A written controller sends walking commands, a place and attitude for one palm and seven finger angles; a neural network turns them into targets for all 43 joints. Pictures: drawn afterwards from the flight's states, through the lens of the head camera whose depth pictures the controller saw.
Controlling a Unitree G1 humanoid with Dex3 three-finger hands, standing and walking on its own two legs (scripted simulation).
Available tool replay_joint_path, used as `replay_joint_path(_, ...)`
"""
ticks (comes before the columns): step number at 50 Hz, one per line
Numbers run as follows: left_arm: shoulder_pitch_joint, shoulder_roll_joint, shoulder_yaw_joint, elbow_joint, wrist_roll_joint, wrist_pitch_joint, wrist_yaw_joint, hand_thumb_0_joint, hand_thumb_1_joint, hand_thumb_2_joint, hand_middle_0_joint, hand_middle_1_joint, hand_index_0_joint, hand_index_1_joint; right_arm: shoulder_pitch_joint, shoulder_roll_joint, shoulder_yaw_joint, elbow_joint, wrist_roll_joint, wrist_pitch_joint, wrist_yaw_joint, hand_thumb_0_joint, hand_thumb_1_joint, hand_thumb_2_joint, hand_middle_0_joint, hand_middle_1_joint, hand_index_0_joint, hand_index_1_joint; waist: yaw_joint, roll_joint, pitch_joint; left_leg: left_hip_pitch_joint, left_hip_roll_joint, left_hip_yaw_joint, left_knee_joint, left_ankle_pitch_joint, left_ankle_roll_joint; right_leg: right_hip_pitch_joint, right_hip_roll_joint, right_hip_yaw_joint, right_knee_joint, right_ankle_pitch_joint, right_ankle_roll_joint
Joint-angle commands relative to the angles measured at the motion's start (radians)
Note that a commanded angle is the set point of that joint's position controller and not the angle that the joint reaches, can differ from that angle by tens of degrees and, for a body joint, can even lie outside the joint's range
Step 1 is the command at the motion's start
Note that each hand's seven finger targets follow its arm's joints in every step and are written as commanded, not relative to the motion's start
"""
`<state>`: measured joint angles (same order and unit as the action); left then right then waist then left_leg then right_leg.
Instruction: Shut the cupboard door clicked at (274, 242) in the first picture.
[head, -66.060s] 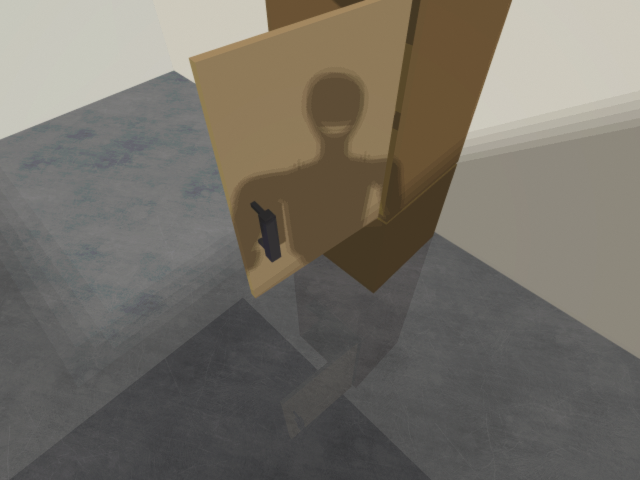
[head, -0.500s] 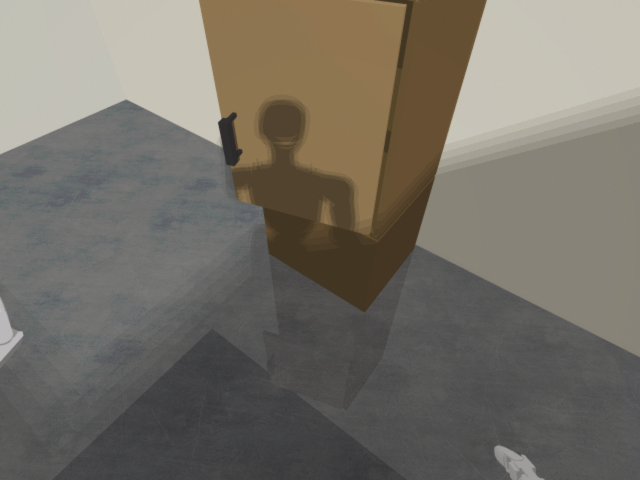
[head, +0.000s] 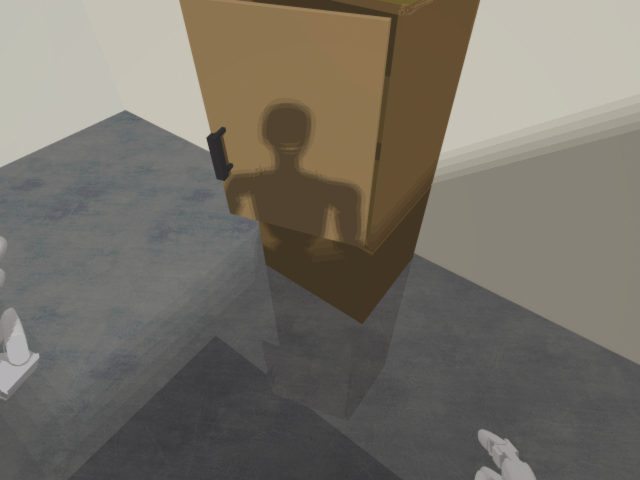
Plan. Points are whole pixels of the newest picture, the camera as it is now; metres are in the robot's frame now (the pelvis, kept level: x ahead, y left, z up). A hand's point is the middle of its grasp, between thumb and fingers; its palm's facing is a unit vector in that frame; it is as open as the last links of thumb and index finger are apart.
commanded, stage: stop stepping back and stand still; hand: left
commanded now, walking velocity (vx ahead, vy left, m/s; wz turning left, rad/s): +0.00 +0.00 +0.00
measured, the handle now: (222, 153) +0.88 +0.30 -0.10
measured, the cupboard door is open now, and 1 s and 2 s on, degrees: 17 17 17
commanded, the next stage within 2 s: let the arm hang, fingers relaxed in 0.08 s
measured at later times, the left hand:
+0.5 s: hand out of the picture +0.05 +0.15 -0.17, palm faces -0.02 -0.98 -0.18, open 7.3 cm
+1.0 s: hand out of the picture -0.05 +0.15 -0.17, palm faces +0.09 -0.98 -0.16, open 7.3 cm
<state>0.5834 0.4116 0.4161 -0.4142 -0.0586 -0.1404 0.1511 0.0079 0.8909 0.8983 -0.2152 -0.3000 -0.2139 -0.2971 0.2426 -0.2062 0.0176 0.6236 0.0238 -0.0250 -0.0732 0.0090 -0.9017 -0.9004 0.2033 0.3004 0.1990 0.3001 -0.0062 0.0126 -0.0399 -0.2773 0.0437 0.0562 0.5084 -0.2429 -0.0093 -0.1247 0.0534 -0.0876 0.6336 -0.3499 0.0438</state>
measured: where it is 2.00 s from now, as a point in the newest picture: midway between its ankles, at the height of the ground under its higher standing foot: outside the picture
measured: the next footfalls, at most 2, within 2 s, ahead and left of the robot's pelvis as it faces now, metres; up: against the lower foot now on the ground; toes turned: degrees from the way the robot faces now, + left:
right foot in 0.44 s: +0.04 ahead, -0.11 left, +0.00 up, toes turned +2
left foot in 0.70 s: -0.04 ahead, +0.07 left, +0.00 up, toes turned +4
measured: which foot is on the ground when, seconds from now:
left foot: down 0.00-0.50, up 0.52-0.68, down 0.70-1.00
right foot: down 0.00-0.26, up 0.28-0.42, down 0.44-1.00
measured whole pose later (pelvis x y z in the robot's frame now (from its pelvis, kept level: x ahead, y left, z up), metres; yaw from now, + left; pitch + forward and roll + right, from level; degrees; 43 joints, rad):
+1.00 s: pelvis -0.05 -0.01 +0.01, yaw +2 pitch -2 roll +0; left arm 0.29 0.14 0.00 1.12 0.01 0.02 0.03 0.00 0.92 0.90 -0.20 -0.30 -0.20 -0.29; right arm 0.30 -0.14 0.01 1.09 -0.01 0.00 -0.05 0.01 -0.93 -0.90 0.20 0.30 0.20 0.30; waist 0.01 -0.01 0.01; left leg -0.09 -0.03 0.04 0.41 -0.28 0.05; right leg -0.20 0.03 -0.01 0.39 -0.15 -0.02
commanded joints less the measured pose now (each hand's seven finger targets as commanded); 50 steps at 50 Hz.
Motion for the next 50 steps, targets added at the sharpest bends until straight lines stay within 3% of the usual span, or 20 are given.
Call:
replay_joint_path(1, -0.1, 0.178, 0.089, -0.242, 0.022, -0.061, 0.013, 0.0, 0.9, 0.9, -0.2, -0.3, -0.2, -0.3, -0.108, -0.117, -0.038, -0.162, -0.004, -0.078, -0.011, 0.0, -0.9, -0.9, 0.2, 0.3, 0.2, 0.3, -0.003, 0.07, 0.065, 0.009, 0.092, -0.052, -0.03, 0.352, 0.057, -0.063, -0.084, 0.079, -0.277, 0.302, -0.004)
replay_joint_path(3, -0.118, 0.216, 0.119, -0.277, 0.028, -0.08, 0.023, 0.0, 0.9, 0.9, -0.2, -0.3, -0.2, -0.3, -0.106, -0.101, -0.038, -0.159, -0.006, -0.074, -0.011, 0.0, -0.9, -0.9, 0.2, 0.3, 0.2, 0.3, -0.01, 0.071, -0.007, 0.01, 0.03, 0.006, 0.09, 0.405, 0.039, -0.013, -0.162, 0.14, -0.239, 0.709, -0.022)
replay_joint_path(5, -0.127, 0.253, 0.165, -0.294, 0.03, -0.107, 0.037, 0.0, 0.9, 0.9, -0.2, -0.3, -0.2, -0.3, -0.106, -0.094, -0.035, -0.165, -0.008, -0.068, -0.009, 0.0, -0.9, -0.9, 0.2, 0.3, 0.2, 0.3, 0.003, 0.031, -0.102, -0.06, -0.023, 0.039, 0.147, 0.207, 0.037, 0.128, -0.218, 0.178, -0.182, 1.057, -0.01)
replay_joint_path(8, -0.032, 0.258, 0.218, -0.293, 0.005, -0.122, 0.048, 0.0, 0.9, 0.9, -0.2, -0.3, -0.2, -0.3, -0.124, -0.084, -0.041, -0.182, 0.003, -0.053, 0.0, 0.0, -0.9, -0.9, 0.2, 0.3, 0.2, 0.3, 0.028, -0.128, -0.142, -0.166, -0.079, 0.048, 0.137, -0.074, 0.048, 0.269, -0.253, 0.144, -0.093, 1.375, 0.1)
replay_joint_path(9, -0.133, 0.055, -0.275, 0.482, 0.109, 0.04, -0.074, 0.0, 0.9, 0.9, -0.2, -0.3, -0.2, -0.3, -0.176, -0.264, -0.078, -0.018, -0.021, -0.104, 0.064, 0.0, -0.9, -0.9, 0.2, 0.3, 0.2, 0.3, -0.043, -0.065, -0.055, -0.19, -0.049, -0.005, 0.233, 0.065, 0.05, 0.122, -0.282, 0.104, 0.07, 1.388, -0.005)
replay_joint_path(11, -0.113, 0.009, -0.297, 0.496, 0.078, 0.127, -0.134, 0.0, 0.9, 0.9, -0.2, -0.3, -0.2, -0.3, 0.019, -0.245, -0.091, -0.016, -0.031, -0.058, 0.066, 0.0, -0.9, -0.9, 0.2, 0.3, 0.2, 0.3, -0.078, 0.035, -0.117, 0.091, -0.001, -0.102, 0.226, 0.426, 0.101, -0.112, -0.192, 0.083, 0.188, 0.996, -0.05)
replay_joint_path(12, -0.18, -0.016, -0.321, 0.515, 0.078, 0.132, -0.13, 0.0, 0.9, 0.9, -0.2, -0.3, -0.2, -0.3, 0.063, -0.289, -0.114, 0.01, -0.039, -0.055, 0.065, 0.0, -0.9, -0.9, 0.2, 0.3, 0.2, 0.3, -0.097, 0.028, -0.111, 0.157, 0.138, -0.295, 0.143, 0.658, 0.191, -0.247, -0.105, 0.057, 0.349, 0.548, -0.046)
replay_joint_path(13, -0.241, -0.043, -0.335, 0.534, 0.066, 0.136, -0.122, 0.0, 0.9, 0.9, -0.2, -0.3, -0.2, -0.3, 0.06, -0.29, -0.103, 0.018, -0.046, -0.049, 0.063, 0.0, -0.9, -0.9, 0.2, 0.3, 0.2, 0.3, -0.091, 0.065, -0.042, 0.168, 0.26, -0.434, 0.016, 0.933, 0.279, -0.376, -0.019, 0.115, 0.473, -0.156, -0.035)
replay_joint_path(14, -0.275, -0.055, -0.339, 0.583, 0.071, 0.148, -0.118, 0.0, 0.9, 0.9, -0.2, -0.3, -0.2, -0.3, 0.07, -0.274, -0.076, 0.034, -0.054, -0.035, 0.056, 0.0, -0.9, -0.9, 0.2, 0.3, 0.2, 0.3, -0.075, -0.029, -0.017, 0.137, 0.303, -0.467, -0.035, 0.951, 0.303, -0.384, -0.014, 0.193, 0.535, -0.288, -0.025)
replay_joint_path(16, -0.288, -0.084, -0.358, 0.694, 0.074, 0.168, -0.127, 0.0, 0.9, 0.9, -0.2, -0.3, -0.2, -0.3, -0.012, -0.236, -0.053, 0.024, -0.065, -0.02, 0.049, 0.0, -0.9, -0.9, 0.2, 0.3, 0.2, 0.3, -0.017, -0.114, 0.05, 0.016, 0.275, -0.372, -0.074, 0.653, 0.268, -0.338, -0.059, 0.216, 0.469, -0.244, -0.015)
replay_joint_path(19, -0.278, -0.085, -0.375, 0.86, 0.071, 0.179, -0.15, 0.0, 0.9, 0.9, -0.2, -0.3, -0.2, -0.3, -0.104, -0.196, -0.042, 0.043, -0.062, -0.002, 0.057, 0.0, -0.9, -0.9, 0.2, 0.3, 0.2, 0.3, 0.032, 0.07, 0.022, -0.103, 0.163, -0.221, -0.091, 0.411, 0.177, -0.138, -0.071, 0.114, 0.173, -0.097, -0.02)
replay_joint_path(21, -0.213, -0.048, -0.357, 0.98, 0.078, 0.178, -0.147, 0.0, 0.9, 0.9, -0.2, -0.3, -0.2, -0.3, -0.115, -0.182, -0.043, 0.073, -0.05, 0.021, 0.061, 0.0, -0.9, -0.9, 0.2, 0.3, 0.2, 0.3, 0.066, 0.08, 0.005, -0.238, 0.086, -0.166, -0.044, 0.068, 0.108, 0.072, -0.061, 0.112, -0.016, 0.088, -0.026)
replay_joint_path(23, -0.215, 0.023, -0.343, 1.044, 0.093, 0.165, -0.144, 0.0, 0.9, 0.9, -0.2, -0.3, -0.2, -0.3, -0.067, -0.127, -0.046, 0.098, -0.044, 0.048, 0.066, 0.0, -0.9, -0.9, 0.2, 0.3, 0.2, 0.3, 0.046, -0.106, 0.034, -0.203, -0.07, -0.059, 0.16, -0.288, 0.029, -0.125, -0.236, 0.392, -0.286, -0.189, -0.103)
replay_joint_path(24, -0.293, 0.049, -0.346, 1.051, 0.095, 0.169, -0.145, 0.0, 0.9, 0.9, -0.2, -0.3, -0.2, -0.3, -0.023, -0.111, -0.053, 0.119, -0.045, 0.065, 0.068, 0.0, -0.9, -0.9, 0.2, 0.3, 0.2, 0.3, 0.005, -0.133, 0.056, -0.1, -0.097, -0.033, 0.291, -0.292, 0.022, -0.299, -0.337, 0.522, -0.448, -0.406, -0.174)
replay_joint_path(25, -0.34, 0.029, -0.351, 1.071, 0.09, 0.166, -0.138, 0.0, 0.9, 0.9, -0.2, -0.3, -0.2, -0.3, -0.036, -0.109, -0.057, 0.151, -0.047, 0.081, 0.062, 0.0, -0.9, -0.9, 0.2, 0.3, 0.2, 0.3, 0.011, -0.17, 0.095, -0.083, -0.083, -0.066, 0.424, -0.274, 0.022, -0.374, -0.348, 0.584, -0.521, -0.45, -0.2)
replay_joint_path(29, -0.347, -0.079, -0.343, 1.179, 0.092, 0.151, -0.123, 0.0, 0.9, 0.9, -0.2, -0.3, -0.2, -0.3, 0.058, -0.064, -0.064, 0.249, -0.048, 0.065, 0.056, 0.0, -0.9, -0.9, 0.2, 0.3, 0.2, 0.3, -0.015, -0.04, 0.048, -0.086, -0.036, -0.079, 0.398, -0.215, 0.034, -0.203, -0.28, 0.398, -0.375, 0.046, -0.24)
replay_joint_path(33, -0.299, -0.116, -0.357, 1.295, 0.075, 0.145, -0.114, 0.0, 0.9, 0.9, -0.2, -0.3, -0.2, -0.3, 0.151, -0.017, -0.045, 0.333, -0.035, 0.041, 0.05, 0.0, -0.9, -0.9, 0.2, 0.3, 0.2, 0.3, -0.024, -0.053, -0.04, 0.108, -0.018, -0.098, -0.102, -0.01, 0.039, -0.093, -0.207, 0.268, -0.243, 0.202, -0.163)
replay_joint_path(35, -0.235, -0.169, -0.373, 1.344, 0.064, 0.141, -0.119, 0.0, 0.9, 0.9, -0.2, -0.3, -0.2, -0.3, 0.114, -0.068, -0.042, 0.344, -0.045, 0.019, 0.034, 0.0, -0.9, -0.9, 0.2, 0.3, 0.2, 0.3, 0.024, 0.08, -0.032, 0.112, 0.137, -0.257, -0.169, 0.231, 0.099, -0.091, -0.098, 0.161, -0.204, 0.225, -0.09)
replay_joint_path(38, -0.254, -0.148, -0.378, 1.408, 0.071, 0.14, -0.119, 0.0, 0.9, 0.9, -0.2, -0.3, -0.2, -0.3, 0.096, -0.052, -0.038, 0.38, -0.035, 0.014, 0.021, 0.0, -0.9, -0.9, 0.2, 0.3, 0.2, 0.3, 0.011, 0.066, -0.025, 0.114, 0.081, -0.155, -0.13, 0.378, 0.067, -0.001, -0.112, 0.144, -0.203, 0.411, -0.091)
replay_joint_path(50, -0.234, -0.185, -0.397, 1.516, 0.073, 0.148, -0.122, 0.0, 0.9, 0.9, -0.2, -0.3, -0.2, -0.3, 0.128, -0.031, -0.025, 0.46, -0.038, 0.022, 0.027, 0.0, -0.9, -0.9, 0.2, 0.3, 0.2, 0.3, 0.013, 0.002, 0.193, -0.008, 0.056, -0.157, -0.279, -0.113, 0.066, -0.051, -0.11, 0.178, -0.302, 0.177, -0.079)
